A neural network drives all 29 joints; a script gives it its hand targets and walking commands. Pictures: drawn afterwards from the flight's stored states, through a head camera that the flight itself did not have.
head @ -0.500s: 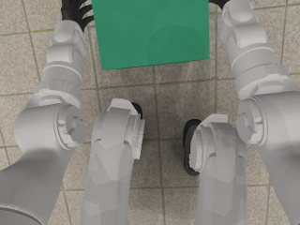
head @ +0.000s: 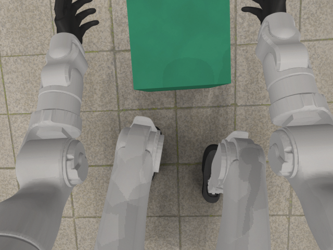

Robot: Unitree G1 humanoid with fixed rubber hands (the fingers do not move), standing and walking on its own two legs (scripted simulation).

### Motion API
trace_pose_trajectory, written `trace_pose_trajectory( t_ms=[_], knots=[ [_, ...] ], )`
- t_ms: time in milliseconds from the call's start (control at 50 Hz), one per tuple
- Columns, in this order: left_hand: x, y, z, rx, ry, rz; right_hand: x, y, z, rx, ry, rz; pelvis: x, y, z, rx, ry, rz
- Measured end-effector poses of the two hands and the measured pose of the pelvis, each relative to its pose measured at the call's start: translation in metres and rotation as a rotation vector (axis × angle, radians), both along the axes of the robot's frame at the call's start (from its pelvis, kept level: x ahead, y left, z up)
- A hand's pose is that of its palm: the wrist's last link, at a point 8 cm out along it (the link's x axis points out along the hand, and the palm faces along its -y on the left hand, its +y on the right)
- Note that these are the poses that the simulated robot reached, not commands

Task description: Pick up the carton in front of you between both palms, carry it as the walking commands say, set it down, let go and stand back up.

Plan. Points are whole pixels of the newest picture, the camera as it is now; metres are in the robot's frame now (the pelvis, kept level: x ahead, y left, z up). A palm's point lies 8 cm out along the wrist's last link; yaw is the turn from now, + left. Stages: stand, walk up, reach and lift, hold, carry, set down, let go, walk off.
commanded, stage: set down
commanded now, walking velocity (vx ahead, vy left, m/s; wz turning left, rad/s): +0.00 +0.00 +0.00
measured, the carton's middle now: (178, 51) +0.50 +0.06 -0.29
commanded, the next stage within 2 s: let go in 0.74 s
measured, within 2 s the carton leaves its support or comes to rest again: neither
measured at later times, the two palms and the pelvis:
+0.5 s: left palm out of the picture +0.47 +0.28 +0.03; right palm out of the picture +0.55 -0.11 +0.02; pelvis +0.02 +0.00 +0.12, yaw +0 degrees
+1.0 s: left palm out of the picture +0.44 +0.28 +0.15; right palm out of the picture +0.49 -0.13 +0.15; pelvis +0.06 +0.01 +0.26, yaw +0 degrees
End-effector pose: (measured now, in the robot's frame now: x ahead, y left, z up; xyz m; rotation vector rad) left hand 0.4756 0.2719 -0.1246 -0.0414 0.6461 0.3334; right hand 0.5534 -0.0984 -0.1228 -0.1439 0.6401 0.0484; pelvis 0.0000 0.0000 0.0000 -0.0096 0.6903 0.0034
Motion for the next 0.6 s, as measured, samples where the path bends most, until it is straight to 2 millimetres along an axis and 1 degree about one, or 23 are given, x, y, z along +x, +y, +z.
trace_pose_trajectory(
  t_ms=[120, 260, 380, 480, 600],
  knots=[
    [0.0, 0.0, 0.041, 0.001, 0.0, -0.003, 0.003, -0.003, 0.041, 0.005, 0.013, -0.014, 0.005, -0.001, 0.031, -0.008, 0.061, 0.007],
    [0.004, -0.002, 0.078, 0.014, -0.013, -0.014, 0.002, -0.01, 0.073, 0.004, -0.006, -0.011, 0.01, -0.001, 0.06, -0.006, 0.103, 0.004],
    [0.001, 0.004, 0.113, 0.019, -0.014, -0.013, 0.0, -0.011, 0.104, 0.002, -0.015, 0.0, 0.015, -0.002, 0.09, 0.001, 0.114, 0.001],
    [-0.001, 0.009, 0.146, 0.013, -0.015, -0.014, 0.001, -0.011, 0.137, 0.002, -0.012, 0.004, 0.021, -0.003, 0.119, 0.002, 0.116, 0.005],
    [-0.001, 0.009, 0.185, 0.007, -0.018, -0.022, 0.002, -0.012, 0.177, 0.003, -0.008, 0.005, 0.029, -0.003, 0.154, -0.002, 0.115, 0.011]
  ],
)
